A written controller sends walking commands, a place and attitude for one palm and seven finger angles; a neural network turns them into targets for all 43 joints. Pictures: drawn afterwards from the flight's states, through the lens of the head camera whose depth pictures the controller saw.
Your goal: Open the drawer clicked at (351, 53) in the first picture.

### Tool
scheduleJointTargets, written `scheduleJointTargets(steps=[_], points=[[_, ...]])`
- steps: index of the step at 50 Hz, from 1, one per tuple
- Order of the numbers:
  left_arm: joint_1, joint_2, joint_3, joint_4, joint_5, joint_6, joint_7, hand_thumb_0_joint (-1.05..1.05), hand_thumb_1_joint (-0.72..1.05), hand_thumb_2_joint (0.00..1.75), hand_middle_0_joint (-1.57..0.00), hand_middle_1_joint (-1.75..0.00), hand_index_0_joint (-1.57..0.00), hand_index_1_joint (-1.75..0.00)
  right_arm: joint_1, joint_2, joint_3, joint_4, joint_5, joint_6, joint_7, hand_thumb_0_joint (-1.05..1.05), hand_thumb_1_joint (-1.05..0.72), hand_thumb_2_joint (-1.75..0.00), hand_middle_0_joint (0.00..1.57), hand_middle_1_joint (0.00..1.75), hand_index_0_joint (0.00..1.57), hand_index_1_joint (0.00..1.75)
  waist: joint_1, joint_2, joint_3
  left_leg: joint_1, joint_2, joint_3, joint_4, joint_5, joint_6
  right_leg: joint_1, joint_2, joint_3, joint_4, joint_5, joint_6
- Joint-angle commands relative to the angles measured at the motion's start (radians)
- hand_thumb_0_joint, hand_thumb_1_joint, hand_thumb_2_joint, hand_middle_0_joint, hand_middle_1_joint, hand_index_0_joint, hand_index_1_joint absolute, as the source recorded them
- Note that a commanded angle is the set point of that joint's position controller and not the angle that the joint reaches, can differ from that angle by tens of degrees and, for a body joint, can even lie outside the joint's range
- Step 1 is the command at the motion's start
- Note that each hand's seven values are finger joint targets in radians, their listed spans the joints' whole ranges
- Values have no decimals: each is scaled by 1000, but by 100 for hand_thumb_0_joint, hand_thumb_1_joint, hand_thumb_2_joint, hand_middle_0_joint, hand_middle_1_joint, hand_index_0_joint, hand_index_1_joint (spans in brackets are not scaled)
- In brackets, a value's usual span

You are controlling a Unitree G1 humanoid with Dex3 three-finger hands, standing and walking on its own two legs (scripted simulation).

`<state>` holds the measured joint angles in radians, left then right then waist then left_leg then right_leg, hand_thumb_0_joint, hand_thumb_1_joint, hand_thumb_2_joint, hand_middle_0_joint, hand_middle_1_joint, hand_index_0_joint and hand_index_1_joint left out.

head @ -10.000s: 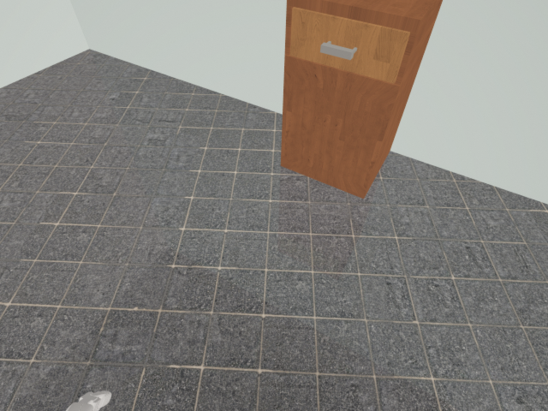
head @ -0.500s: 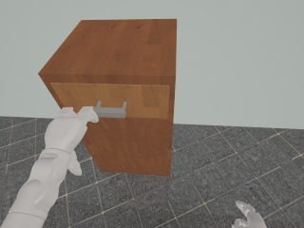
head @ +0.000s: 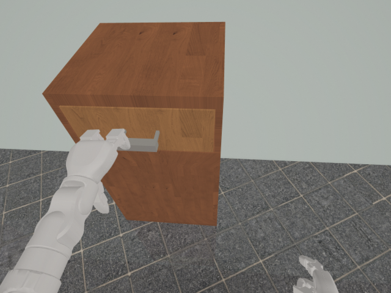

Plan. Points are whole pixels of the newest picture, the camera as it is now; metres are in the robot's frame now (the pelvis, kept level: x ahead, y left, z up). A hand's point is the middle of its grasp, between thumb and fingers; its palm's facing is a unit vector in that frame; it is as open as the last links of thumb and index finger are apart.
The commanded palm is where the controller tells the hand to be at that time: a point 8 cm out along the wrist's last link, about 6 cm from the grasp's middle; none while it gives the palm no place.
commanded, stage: move the hooked fingers above the handle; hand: left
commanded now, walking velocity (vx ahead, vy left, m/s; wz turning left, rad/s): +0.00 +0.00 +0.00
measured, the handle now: (138, 138) +0.52 +0.23 -0.04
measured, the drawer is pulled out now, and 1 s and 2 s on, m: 0.00 0.00 0.00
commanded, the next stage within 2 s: lower the fingers behind the handle in 1.84 s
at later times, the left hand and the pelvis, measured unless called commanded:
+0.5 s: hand (117, 157) +0.39 +0.23 +0.04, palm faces -0.02 -0.05 -1.00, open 13.8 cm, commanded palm +0.37 +0.24 +0.10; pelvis +0.01 +0.01 -0.01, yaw -1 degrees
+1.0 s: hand (123, 144) +0.44 +0.24 +0.02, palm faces -0.06 -0.02 -1.00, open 13.8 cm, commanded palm +0.44 +0.24 +0.08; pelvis +0.00 +0.00 -0.02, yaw -2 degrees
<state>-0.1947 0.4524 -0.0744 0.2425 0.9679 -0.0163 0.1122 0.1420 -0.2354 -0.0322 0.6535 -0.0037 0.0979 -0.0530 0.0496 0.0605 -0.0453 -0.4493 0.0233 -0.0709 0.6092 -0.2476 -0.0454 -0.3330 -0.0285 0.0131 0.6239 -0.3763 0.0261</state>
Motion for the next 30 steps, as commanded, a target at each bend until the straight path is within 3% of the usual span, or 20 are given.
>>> scheduleJointTargets(steps=[1,5,12,15,16,19,24,26,30], points=[[-341,225,137,-163,11,7,54,0,-50,30,-30,-120,-30,-120,-46,-116,-46,-137,1,-26,-6,0,-90,-90,20,30,20,30,-8,-18,-293,216,-72,100,-31,222,72,-9,63,-62,-75,305,-51],[-373,228,141,-107,13,11,60,0,-50,30,-30,-120,-30,-120,-26,-122,-53,-127,1,-18,-9,0,-90,-90,20,30,20,30,-22,-40,-299,206,-68,102,-14,240,74,-24,69,-66,-63,321,-51],[-395,257,164,-40,16,-4,66,0,-50,30,-30,-120,-30,-120,16,-128,-63,-119,4,-11,-11,0,-90,-90,20,30,20,30,-24,-33,-323,185,-65,105,6,256,77,-34,69,-61,-43,348,-52],[-445,228,131,-14,15,-13,61,0,-50,30,-30,-120,-30,-120,36,-131,-67,-115,4,-7,-10,0,-90,-90,20,30,20,30,-39,-42,-323,176,-63,107,15,260,77,-54,71,-62,-37,346,-52],[-448,253,149,-19,20,-19,64,0,-50,30,-30,-120,-30,-120,41,-134,-71,-115,5,-7,-10,0,-90,-90,20,30,20,30,-35,-12,-336,183,-61,105,17,260,77,-62,73,-59,-32,339,-54],[-477,209,110,-11,28,-28,72,0,-50,30,-30,-120,-30,-120,54,-132,-77,-112,4,-3,-5,0,-90,-90,20,30,20,30,-50,-23,-345,192,-58,101,32,280,76,-93,77,-65,-20,345,-55],[-552,229,124,54,47,-27,107,0,-50,30,-30,-120,-30,-120,80,-135,-82,-98,4,2,-3,0,-90,-90,20,30,20,30,-55,-18,-354,175,-56,101,44,261,76,-123,78,-66,-7,319,-58],[-565,264,155,95,50,-18,119,0,-50,30,-30,-120,-30,-120,88,-137,-79,-97,6,5,-5,0,-90,-90,20,30,20,30,-48,-16,-357,154,-59,103,44,244,77,-111,78,-64,-6,313,-59],[-614,294,174,186,63,-8,129,0,-50,30,-30,-120,-30,-120,100,-141,-78,-85,5,12,-11,0,-90,-90,20,30,20,30,-56,-49,-369,121,-59,110,55,243,80,-102,77,-59,-1,328,-56]])
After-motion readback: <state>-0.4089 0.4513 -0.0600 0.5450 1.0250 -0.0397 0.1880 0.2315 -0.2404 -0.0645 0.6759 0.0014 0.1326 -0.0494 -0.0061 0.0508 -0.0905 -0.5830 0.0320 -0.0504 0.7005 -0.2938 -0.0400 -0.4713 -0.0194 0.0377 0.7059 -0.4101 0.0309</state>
